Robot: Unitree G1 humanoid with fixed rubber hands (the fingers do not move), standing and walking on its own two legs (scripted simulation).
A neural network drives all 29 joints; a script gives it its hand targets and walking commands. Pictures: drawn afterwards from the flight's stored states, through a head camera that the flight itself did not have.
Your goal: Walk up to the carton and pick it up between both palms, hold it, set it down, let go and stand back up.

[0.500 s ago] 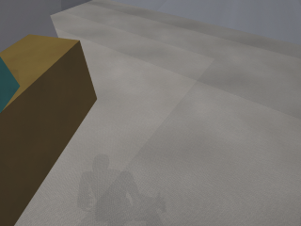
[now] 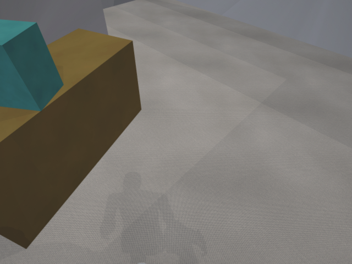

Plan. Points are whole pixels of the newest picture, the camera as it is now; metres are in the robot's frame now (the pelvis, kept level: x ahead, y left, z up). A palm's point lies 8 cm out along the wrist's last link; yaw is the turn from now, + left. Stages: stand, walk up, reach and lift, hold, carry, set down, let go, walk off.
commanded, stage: walk up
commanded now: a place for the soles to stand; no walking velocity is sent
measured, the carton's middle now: (14, 66) +0.87 +0.69 -0.02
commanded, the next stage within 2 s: none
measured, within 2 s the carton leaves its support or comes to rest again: neither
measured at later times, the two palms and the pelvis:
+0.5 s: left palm out of the picture +0.14 +0.32 -0.12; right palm (253, 232) +0.25 -0.19 -0.14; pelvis +0.15 +0.05 -0.02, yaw +19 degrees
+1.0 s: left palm (27, 246) +0.22 +0.40 -0.14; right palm (186, 146) +0.52 -0.02 -0.10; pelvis +0.31 +0.15 -0.01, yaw +36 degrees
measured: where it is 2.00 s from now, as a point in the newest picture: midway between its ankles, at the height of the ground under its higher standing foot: (128, 198)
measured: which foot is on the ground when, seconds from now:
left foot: up 0.00-0.10, down 0.12-0.42, up 0.44-0.72, down 0.74-1.00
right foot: down 0.00-0.12, up 0.14-0.38, down 0.40-0.76, up 0.78-1.00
